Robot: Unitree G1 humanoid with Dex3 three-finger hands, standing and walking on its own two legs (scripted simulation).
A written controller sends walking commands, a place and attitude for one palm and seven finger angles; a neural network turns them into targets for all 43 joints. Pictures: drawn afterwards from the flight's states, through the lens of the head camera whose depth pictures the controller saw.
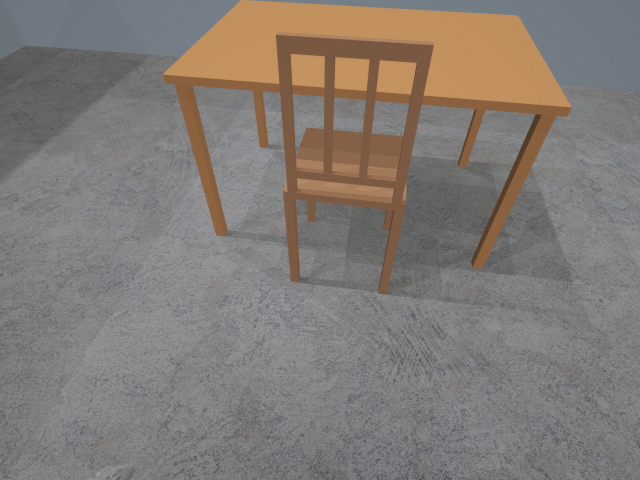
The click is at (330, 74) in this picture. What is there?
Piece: chair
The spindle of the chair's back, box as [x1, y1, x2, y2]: [323, 56, 334, 173]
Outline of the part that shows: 325,56 323,172 330,173 332,152 334,57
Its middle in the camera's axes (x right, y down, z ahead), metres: +0.02 -0.31 +1.03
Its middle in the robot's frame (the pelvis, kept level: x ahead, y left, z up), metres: +0.98 +0.03 -0.05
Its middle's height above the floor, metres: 0.72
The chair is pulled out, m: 0.00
